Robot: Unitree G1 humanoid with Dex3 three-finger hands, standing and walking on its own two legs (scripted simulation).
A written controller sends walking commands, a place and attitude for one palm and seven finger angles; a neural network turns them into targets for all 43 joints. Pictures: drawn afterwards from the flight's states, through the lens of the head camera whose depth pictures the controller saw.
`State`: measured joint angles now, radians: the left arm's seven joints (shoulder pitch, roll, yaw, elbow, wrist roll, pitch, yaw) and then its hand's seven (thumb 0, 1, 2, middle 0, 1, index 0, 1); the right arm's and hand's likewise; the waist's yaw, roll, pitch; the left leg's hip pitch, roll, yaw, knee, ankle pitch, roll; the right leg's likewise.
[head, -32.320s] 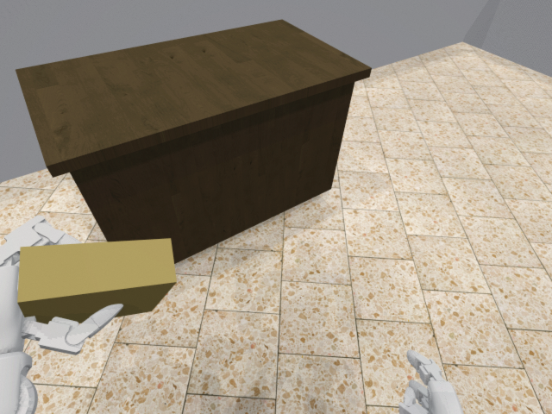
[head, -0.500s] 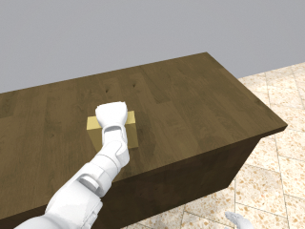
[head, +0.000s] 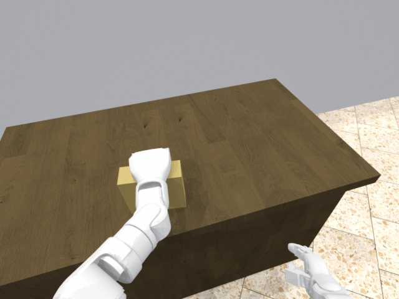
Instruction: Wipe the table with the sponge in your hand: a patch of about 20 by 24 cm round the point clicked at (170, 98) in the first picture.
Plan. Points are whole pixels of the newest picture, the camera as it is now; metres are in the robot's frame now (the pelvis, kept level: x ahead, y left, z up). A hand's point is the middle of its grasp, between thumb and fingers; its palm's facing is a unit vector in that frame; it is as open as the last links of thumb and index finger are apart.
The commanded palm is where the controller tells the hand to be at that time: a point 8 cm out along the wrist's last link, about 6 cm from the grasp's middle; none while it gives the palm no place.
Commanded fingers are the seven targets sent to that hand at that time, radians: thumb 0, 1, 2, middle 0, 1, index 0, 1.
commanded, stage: slide back across to the middle lane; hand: left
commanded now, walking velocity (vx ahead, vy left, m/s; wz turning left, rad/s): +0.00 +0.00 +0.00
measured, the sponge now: (156, 193) +0.36 +0.16 -0.01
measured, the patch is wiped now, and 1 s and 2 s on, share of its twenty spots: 1.00 1.00 1.00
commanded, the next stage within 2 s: wipe forward along the middle lane in 0.74 s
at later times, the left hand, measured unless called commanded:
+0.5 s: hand (138, 182) +0.34 +0.18 +0.06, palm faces +0.02 -0.12 -0.99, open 9.1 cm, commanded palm +0.29 +0.19 +0.10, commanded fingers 0.00 0.10 1.30 -1.20 -1.60 -1.20 -1.60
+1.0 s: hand (130, 186) +0.33 +0.20 +0.05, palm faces +0.02 -0.11 -0.99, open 9.1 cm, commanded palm +0.30 +0.21 +0.09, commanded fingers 0.00 0.10 1.30 -1.20 -1.60 -1.20 -1.60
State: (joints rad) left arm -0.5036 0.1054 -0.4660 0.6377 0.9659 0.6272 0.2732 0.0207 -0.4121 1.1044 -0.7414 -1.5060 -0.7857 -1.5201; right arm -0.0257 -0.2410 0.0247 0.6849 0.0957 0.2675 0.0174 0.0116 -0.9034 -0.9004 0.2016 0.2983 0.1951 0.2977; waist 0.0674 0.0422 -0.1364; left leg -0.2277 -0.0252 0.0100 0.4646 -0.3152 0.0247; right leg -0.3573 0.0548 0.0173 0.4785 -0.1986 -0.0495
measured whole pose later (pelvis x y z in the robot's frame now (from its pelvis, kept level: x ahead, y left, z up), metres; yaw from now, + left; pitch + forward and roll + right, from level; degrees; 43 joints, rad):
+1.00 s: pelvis +0.00 +0.01 +0.00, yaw -1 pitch +1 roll +0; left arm -0.29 0.23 -0.34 0.33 0.98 0.59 0.18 -0.02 -0.44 1.10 -0.79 -1.46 -0.83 -1.47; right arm -0.01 -0.25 0.06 0.67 0.10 0.21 0.00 0.01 -0.90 -0.90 0.20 0.30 0.20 0.30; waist 0.07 0.05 -0.07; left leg -0.14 -0.03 0.04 0.42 -0.30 0.04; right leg -0.29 0.05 0.05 0.45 -0.19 -0.04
